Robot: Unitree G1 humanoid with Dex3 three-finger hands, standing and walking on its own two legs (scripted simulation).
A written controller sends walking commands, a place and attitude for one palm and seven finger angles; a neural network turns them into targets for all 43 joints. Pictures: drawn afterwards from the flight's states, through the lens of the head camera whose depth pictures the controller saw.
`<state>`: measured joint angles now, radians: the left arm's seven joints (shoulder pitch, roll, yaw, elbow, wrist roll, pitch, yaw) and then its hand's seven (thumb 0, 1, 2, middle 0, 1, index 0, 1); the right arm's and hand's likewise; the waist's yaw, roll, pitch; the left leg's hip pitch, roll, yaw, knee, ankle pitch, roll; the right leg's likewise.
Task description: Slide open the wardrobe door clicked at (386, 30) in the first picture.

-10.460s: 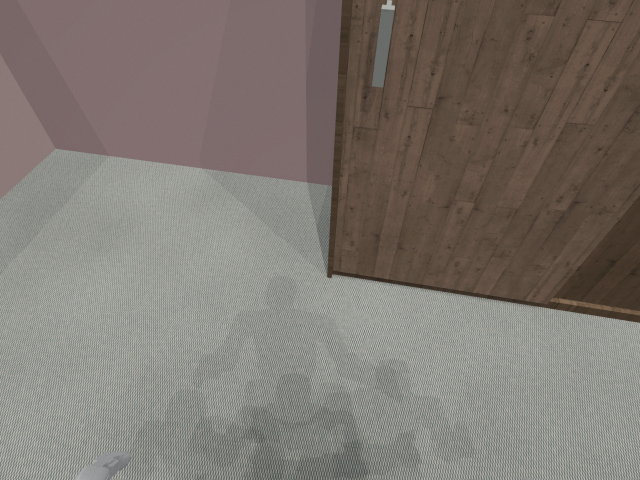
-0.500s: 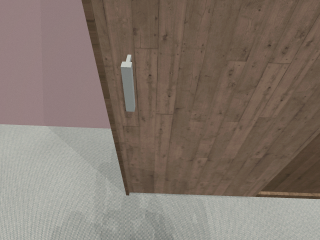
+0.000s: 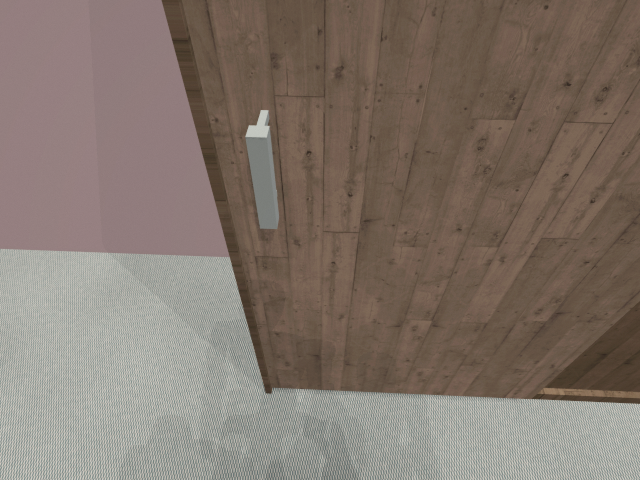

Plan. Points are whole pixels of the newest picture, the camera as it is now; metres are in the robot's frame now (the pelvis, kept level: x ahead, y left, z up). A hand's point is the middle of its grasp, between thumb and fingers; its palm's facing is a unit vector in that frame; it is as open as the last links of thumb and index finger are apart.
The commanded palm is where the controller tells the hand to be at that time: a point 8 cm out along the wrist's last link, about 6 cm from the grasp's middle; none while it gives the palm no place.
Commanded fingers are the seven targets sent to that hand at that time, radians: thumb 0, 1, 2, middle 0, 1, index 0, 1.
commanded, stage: look again from close up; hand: left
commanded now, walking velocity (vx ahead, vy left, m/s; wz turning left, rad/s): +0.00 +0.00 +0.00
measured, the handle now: (266, 171) +0.48 +0.10 +0.15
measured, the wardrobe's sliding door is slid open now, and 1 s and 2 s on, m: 0.00 0.00 0.00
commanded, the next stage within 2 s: raise the hand with hooked fingers in 0.60 s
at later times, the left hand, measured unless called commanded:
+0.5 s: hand out of the picture +0.02 +0.18 -0.17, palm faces -0.01 -0.98 -0.19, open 7.3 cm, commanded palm none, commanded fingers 0.00 0.90 0.90 -0.20 -0.30 -0.20 -0.30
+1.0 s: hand (182, 388) +0.21 +0.17 +0.04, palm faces +0.05 -1.00 -0.05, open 8.0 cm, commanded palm +0.12 +0.24 -0.02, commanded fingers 0.00 0.53 0.74 -0.23 -0.54 -0.23 -0.54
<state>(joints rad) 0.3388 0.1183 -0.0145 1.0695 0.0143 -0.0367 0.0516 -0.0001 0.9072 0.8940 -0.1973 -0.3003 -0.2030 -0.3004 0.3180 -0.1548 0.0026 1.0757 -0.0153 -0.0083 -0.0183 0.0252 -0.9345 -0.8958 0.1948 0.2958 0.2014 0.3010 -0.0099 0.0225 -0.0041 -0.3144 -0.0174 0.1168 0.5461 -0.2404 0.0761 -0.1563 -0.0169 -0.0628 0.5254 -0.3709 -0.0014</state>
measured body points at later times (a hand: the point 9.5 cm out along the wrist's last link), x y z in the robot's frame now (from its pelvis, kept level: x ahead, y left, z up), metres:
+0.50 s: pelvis +0.01 +0.00 +0.01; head +0.02 +0.01 +0.46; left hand +0.02 +0.23 -0.16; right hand +0.05 -0.23 -0.14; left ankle +0.04 +0.07 -0.73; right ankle -0.06 -0.12 -0.73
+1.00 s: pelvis -0.03 -0.02 -0.03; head -0.03 -0.02 +0.42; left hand +0.20 +0.22 +0.05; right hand +0.13 -0.26 -0.10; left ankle +0.04 +0.07 -0.73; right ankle -0.03 -0.11 -0.73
